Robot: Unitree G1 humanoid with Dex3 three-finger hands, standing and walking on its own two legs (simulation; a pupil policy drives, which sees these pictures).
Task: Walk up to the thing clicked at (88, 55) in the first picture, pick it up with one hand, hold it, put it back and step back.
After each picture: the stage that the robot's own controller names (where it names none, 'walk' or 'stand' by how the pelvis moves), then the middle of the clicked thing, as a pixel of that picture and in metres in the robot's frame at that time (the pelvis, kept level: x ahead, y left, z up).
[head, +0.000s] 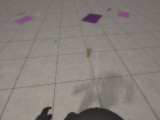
stand; (88, 52) +1.28 +0.04 -0.66
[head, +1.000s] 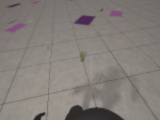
walk; (82, 56) +1.14 +0.24 -0.64
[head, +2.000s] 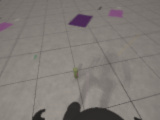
walk; (75, 73) +0.68 +0.25 -0.64
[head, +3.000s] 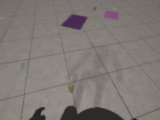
stand; (71, 87) +0.43 +0.20 -0.63
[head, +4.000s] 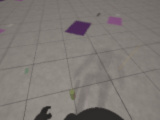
stand; (72, 94) +0.38 +0.20 -0.65
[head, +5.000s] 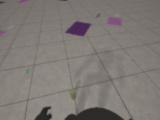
stand; (73, 94) +0.39 +0.20 -0.66
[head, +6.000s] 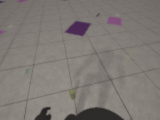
stand; (72, 94) +0.39 +0.21 -0.66
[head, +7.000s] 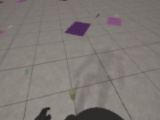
stand; (72, 95) +0.38 +0.21 -0.66
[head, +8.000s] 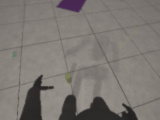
go down; (68, 78) +0.42 +0.20 -0.56
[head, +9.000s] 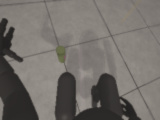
go down; (61, 55) +0.49 +0.22 -0.26
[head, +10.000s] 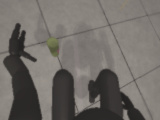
close in; (54, 48) +0.48 +0.23 -0.22
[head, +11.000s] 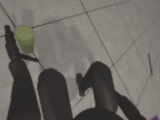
close; (26, 43) +0.47 +0.26 -0.17
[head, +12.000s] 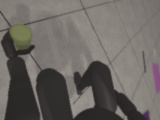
lift; (22, 42) +0.46 +0.27 -0.17
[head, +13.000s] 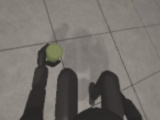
lift; (53, 55) +0.37 +0.25 -0.07
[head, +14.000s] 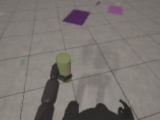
hold; (65, 70) +0.32 +0.17 +0.07
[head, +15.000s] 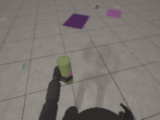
hold; (66, 72) +0.32 +0.16 +0.04
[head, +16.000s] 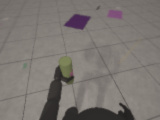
hold; (67, 72) +0.32 +0.16 +0.04
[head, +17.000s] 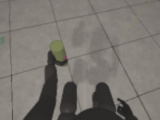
crouch; (61, 56) +0.43 +0.19 -0.02
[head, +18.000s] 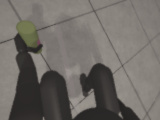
lower; (32, 41) +0.49 +0.24 -0.14
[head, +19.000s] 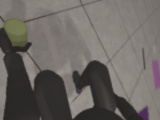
lower; (19, 39) +0.48 +0.27 -0.18
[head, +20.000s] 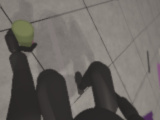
lower; (25, 39) +0.47 +0.26 -0.17
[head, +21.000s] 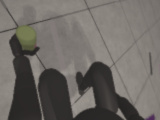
lower; (28, 43) +0.45 +0.26 -0.18
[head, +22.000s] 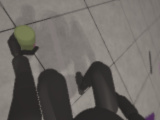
rest; (27, 43) +0.46 +0.25 -0.17
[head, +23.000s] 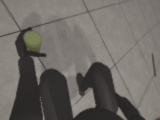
withdraw; (33, 46) +0.46 +0.24 -0.18
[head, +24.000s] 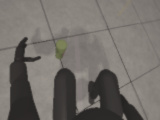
stand; (60, 51) +0.46 +0.20 -0.21
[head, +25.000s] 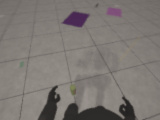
stand; (73, 90) +0.39 +0.16 -0.57
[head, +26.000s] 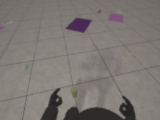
stand; (74, 92) +0.40 +0.17 -0.60
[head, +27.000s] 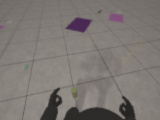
stand; (74, 93) +0.39 +0.16 -0.60
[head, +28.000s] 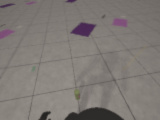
stand; (77, 94) +0.41 +0.16 -0.65
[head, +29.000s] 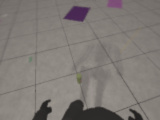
walk; (79, 79) +0.51 +0.14 -0.63
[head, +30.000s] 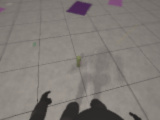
walk; (78, 61) +0.80 +0.15 -0.63
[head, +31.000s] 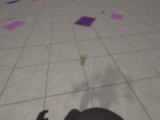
stand; (82, 60) +1.05 +0.18 -0.64
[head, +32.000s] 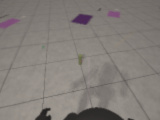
stand; (80, 59) +1.04 +0.18 -0.66
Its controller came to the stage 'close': yes
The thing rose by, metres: 0.70
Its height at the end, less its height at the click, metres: +0.00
